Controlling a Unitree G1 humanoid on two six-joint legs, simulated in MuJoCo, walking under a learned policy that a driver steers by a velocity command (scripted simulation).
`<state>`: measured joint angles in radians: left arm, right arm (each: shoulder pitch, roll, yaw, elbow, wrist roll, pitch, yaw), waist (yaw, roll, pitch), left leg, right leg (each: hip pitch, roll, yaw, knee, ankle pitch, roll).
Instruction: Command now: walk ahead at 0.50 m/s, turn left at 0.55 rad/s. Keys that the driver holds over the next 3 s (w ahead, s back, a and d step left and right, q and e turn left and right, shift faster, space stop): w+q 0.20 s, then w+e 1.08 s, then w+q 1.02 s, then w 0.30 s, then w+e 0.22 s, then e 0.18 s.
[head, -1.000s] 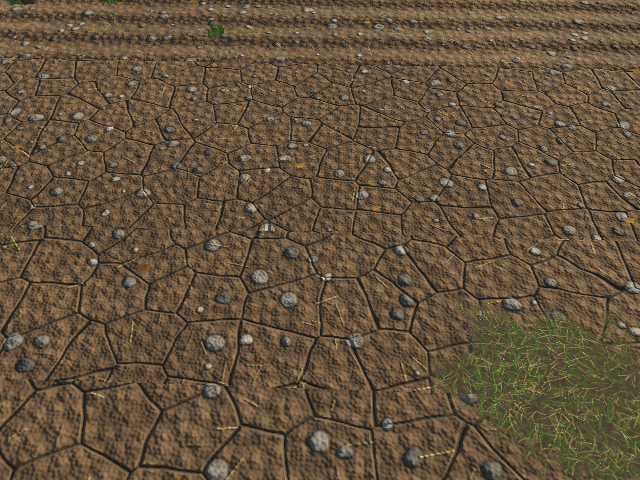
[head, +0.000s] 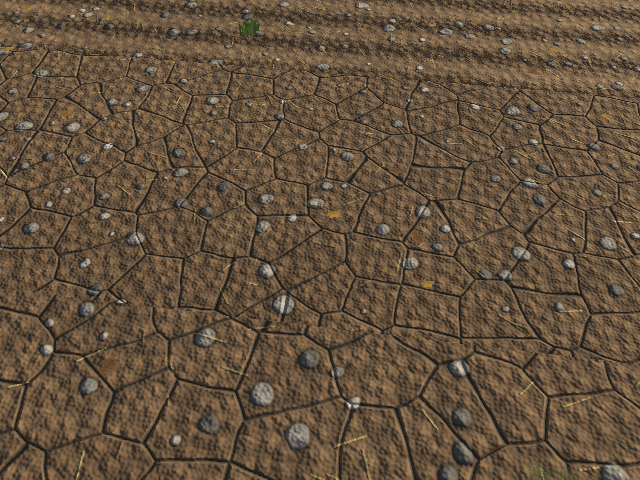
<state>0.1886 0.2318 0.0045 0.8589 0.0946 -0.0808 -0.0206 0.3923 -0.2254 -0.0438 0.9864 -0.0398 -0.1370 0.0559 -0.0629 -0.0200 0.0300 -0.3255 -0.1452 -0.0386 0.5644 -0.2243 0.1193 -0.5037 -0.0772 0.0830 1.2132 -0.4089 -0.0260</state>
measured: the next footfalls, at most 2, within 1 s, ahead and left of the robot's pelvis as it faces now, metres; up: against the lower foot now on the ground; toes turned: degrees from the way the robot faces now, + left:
right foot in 0.38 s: +0.42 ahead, -0.16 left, -0.18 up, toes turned +5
left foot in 0.80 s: +0.69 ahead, +0.04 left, -0.18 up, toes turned -3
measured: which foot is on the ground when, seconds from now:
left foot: down 0.00-0.40, up 0.42-0.78, down 0.80-1.00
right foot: up 0.00-0.36, down 0.38-0.82, up 0.84-1.00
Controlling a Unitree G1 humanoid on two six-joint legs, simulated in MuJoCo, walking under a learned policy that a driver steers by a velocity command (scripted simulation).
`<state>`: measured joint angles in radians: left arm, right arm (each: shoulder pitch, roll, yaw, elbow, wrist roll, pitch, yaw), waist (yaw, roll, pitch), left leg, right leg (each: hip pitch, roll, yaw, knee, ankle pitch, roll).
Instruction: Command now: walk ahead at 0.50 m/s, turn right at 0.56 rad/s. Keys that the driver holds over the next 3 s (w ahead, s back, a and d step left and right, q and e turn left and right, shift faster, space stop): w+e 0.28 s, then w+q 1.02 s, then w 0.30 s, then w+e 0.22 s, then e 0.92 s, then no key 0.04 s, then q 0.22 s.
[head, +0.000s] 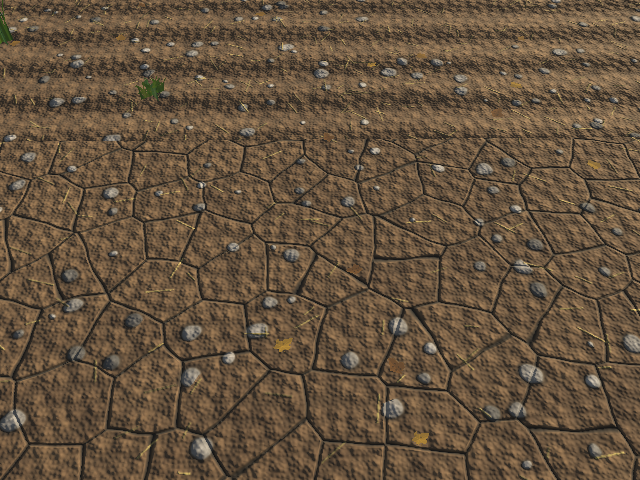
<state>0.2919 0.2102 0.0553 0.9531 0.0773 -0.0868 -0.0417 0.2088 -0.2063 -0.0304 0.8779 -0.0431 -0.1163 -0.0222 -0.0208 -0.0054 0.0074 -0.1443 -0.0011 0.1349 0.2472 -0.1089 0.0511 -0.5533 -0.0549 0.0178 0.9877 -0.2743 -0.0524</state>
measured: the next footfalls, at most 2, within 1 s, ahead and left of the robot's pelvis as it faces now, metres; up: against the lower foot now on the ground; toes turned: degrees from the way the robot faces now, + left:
right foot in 0.30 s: +0.25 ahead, -0.18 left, +0.00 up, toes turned -13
left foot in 0.86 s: +0.67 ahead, +0.02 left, -0.18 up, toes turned +2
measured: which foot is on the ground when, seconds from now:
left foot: down 0.00-0.30, up 0.32-0.84, down 0.86-1.00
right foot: up 0.00-0.28, down 0.30-0.86, up 0.88-1.00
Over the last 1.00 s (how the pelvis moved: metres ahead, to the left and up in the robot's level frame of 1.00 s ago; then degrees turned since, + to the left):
0.62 -0.05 -0.16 -11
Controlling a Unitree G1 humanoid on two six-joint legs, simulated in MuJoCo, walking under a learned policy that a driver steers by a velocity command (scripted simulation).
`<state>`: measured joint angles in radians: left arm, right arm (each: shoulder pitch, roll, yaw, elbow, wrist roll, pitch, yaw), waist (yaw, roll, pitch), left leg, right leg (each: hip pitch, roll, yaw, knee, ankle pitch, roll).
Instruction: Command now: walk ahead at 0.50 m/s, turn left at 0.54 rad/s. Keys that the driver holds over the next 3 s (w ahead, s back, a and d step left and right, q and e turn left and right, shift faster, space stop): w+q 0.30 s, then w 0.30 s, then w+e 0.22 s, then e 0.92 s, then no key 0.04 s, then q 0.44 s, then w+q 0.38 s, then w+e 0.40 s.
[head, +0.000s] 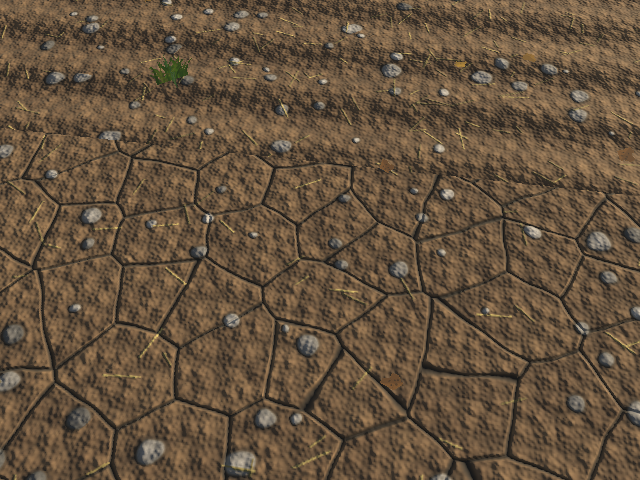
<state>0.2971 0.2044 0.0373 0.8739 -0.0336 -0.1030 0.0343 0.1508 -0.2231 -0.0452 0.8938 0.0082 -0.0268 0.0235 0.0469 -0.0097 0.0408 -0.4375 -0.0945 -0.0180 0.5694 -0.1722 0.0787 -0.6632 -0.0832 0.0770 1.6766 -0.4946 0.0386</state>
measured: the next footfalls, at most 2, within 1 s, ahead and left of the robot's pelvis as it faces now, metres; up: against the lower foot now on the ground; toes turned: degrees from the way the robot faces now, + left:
right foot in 0.22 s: +0.29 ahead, -0.16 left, +0.00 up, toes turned +10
left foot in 0.72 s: +0.49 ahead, +0.15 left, +0.00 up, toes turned +15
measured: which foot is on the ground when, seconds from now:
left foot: down 0.00-0.22, up 0.24-0.70, down 0.72-1.00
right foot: up 0.00-0.20, down 0.22-0.72, up 0.74-1.00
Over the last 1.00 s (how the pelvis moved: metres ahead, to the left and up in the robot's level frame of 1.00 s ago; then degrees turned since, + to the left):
0.57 -0.07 -0.21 6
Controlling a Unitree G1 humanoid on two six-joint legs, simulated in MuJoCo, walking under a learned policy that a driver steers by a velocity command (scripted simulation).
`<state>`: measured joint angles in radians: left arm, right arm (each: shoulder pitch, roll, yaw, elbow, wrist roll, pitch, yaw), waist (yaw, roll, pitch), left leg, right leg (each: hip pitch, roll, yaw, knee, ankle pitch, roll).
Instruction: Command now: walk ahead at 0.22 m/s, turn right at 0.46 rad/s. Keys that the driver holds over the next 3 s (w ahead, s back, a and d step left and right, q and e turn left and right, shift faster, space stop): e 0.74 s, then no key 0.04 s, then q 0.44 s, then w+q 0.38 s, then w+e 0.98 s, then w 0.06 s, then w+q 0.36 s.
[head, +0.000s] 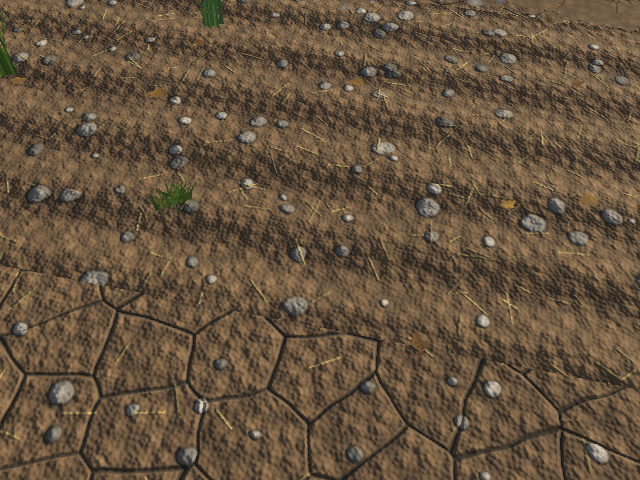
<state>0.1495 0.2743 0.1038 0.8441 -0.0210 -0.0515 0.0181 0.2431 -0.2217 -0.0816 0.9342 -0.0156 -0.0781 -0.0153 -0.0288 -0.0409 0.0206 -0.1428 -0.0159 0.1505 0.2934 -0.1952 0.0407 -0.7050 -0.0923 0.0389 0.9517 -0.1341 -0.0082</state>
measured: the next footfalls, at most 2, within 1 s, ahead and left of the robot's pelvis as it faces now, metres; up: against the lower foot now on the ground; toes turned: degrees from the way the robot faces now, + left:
right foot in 0.18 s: +0.23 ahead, -0.13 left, +0.00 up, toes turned -8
left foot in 0.68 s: +0.26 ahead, +0.09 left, +0.00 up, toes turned -29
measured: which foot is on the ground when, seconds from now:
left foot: down 0.00-0.18, up 0.20-0.66, down 0.68-1.00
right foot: up 0.00-0.16, down 0.18-0.68, up 0.70-1.00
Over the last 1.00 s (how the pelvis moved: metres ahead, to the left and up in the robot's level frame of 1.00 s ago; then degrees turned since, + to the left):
0.49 0.05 0.02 7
